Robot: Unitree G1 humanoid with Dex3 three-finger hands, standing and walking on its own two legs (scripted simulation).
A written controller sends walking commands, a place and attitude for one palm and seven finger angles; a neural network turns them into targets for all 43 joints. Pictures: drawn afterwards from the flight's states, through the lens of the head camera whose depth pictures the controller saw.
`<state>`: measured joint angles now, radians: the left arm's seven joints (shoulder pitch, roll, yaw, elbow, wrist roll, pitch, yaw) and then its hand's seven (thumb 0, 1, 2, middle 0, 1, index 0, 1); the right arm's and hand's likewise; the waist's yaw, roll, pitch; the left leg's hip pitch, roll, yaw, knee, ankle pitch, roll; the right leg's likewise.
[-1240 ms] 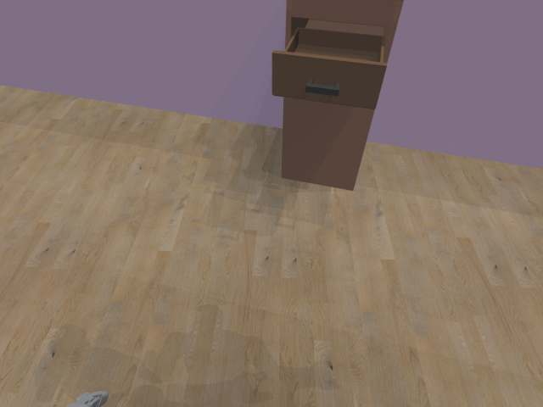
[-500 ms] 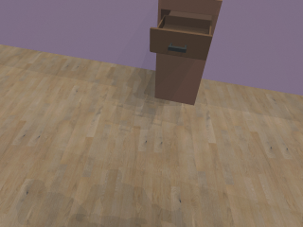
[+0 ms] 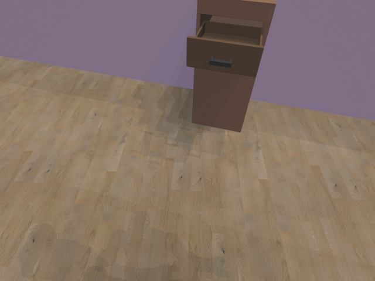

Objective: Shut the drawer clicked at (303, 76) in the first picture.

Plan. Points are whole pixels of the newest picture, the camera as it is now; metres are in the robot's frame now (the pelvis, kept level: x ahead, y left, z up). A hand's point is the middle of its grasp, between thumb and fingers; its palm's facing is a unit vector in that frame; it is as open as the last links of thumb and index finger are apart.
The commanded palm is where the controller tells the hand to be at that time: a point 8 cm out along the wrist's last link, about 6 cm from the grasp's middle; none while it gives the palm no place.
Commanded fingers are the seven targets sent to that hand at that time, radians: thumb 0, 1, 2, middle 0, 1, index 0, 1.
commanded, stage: look at it before walking up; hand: left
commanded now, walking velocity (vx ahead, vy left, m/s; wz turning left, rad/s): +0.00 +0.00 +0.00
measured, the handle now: (221, 60) +1.01 -0.09 -0.04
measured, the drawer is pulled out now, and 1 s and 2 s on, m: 0.30 0.30 0.30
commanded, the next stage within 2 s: walk to a spot facing it in 0.20 s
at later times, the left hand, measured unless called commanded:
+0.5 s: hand out of the picture +0.05 +0.22 -0.18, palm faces -0.04 -0.97 -0.25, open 7.4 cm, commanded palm none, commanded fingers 0.00 0.90 0.90 -0.20 -0.30 -0.20 -0.30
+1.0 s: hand out of the picture +0.15 +0.14 -0.17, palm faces -0.20 -0.97 -0.16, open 7.4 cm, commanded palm none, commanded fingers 0.00 0.90 0.90 -0.20 -0.30 -0.20 -0.30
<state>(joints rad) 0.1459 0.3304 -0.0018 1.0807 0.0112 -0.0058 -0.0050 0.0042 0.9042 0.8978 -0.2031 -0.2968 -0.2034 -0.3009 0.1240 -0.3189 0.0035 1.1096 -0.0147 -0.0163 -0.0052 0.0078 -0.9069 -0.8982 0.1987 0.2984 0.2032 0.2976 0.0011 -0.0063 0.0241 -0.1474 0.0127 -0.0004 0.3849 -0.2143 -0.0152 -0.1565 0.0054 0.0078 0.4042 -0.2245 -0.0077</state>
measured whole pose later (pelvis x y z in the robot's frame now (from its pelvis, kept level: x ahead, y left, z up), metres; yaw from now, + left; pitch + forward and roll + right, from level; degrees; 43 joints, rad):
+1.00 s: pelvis +0.15 -0.03 +0.00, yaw -16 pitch +0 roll -1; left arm 0.43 0.14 0.03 1.06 0.03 -0.07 0.00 0.00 0.90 0.90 -0.20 -0.30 -0.20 -0.30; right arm 0.16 -0.17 -0.06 0.97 -0.03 -0.02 0.03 0.01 -0.91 -0.90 0.19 0.30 0.20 0.30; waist 0.02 0.01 0.02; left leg -0.63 0.13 0.05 0.93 -0.16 -0.05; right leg -0.04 0.06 0.02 0.33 -0.28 -0.05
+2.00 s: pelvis +0.39 -0.07 -0.02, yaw -35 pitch -1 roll -3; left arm 0.15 0.15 0.03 0.94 0.02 0.02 0.01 0.00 0.90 0.90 -0.20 -0.30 -0.20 -0.30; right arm 0.32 -0.14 -0.03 1.01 -0.03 0.02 -0.01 0.00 -0.91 -0.90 0.19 0.30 0.20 0.30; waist -0.04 0.00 0.00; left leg -0.30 0.08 0.07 0.64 -0.32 -0.02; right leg -0.29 0.00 -0.18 0.52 -0.21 -0.04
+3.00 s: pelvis +0.36 -0.06 +0.00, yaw -14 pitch -1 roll -1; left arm 0.36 0.23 0.06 1.08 0.03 0.03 -0.02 0.01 0.91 0.90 -0.20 -0.30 -0.20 -0.30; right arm 0.24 -0.15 -0.03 0.99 -0.03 -0.03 -0.02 0.00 -0.94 -0.90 0.20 0.30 0.20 0.30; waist 0.03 -0.06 0.03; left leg -0.12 0.01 0.06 0.45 -0.31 0.03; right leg -0.43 -0.06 -0.06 0.99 -0.36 0.01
